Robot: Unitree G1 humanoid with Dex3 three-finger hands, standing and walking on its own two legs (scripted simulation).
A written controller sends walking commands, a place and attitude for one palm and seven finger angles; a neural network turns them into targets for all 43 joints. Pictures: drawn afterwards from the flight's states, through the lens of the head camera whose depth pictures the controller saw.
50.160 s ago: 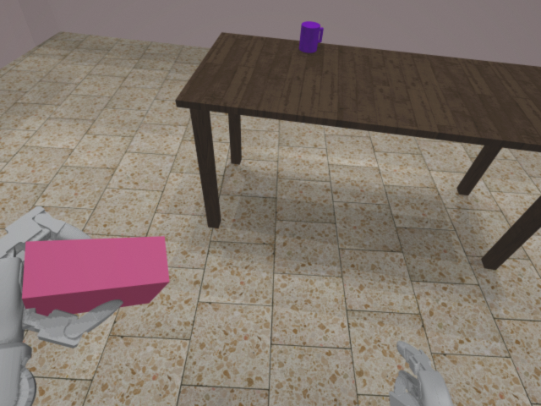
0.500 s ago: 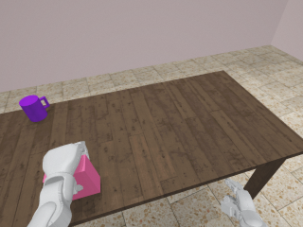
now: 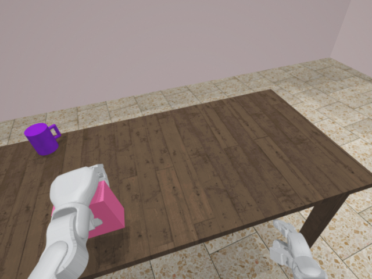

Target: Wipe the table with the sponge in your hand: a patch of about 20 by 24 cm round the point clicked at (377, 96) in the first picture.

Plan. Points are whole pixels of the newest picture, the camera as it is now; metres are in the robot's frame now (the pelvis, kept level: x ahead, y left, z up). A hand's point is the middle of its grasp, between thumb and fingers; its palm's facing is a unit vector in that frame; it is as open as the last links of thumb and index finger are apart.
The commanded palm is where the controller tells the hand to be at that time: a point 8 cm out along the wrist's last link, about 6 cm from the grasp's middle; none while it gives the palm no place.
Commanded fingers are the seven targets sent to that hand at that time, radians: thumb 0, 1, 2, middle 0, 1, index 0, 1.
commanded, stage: lift the sponge slowly off the table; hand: left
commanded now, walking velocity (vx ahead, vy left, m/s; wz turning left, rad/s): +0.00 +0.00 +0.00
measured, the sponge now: (96, 216) +0.23 +0.26 +0.01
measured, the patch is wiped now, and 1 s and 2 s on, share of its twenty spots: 1.00 1.00 1.00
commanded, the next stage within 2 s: bring the sponge back beside the body in 0.74 s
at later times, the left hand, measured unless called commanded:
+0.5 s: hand (90, 186) +0.25 +0.25 +0.11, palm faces +0.10 -0.12 -0.99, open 9.6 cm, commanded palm +0.21 +0.25 +0.18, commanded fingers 0.00 0.10 1.30 -1.20 -1.60 -1.20 -1.60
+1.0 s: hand (85, 188) +0.24 +0.25 +0.11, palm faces +0.10 -0.14 -0.98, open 9.6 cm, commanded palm +0.20 +0.26 +0.18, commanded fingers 0.00 0.10 1.30 -1.20 -1.60 -1.20 -1.60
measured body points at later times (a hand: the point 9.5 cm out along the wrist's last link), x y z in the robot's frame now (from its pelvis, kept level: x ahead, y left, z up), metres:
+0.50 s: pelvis -0.01 -0.01 +0.00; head -0.04 -0.05 +0.45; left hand +0.24 +0.25 +0.16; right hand +0.25 -0.20 -0.07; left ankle +0.01 +0.11 -0.74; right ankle +0.00 -0.10 -0.74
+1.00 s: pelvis +0.00 -0.01 +0.00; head -0.04 -0.05 +0.45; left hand +0.23 +0.26 +0.17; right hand +0.25 -0.21 -0.07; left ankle +0.01 +0.11 -0.74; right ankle +0.00 -0.10 -0.74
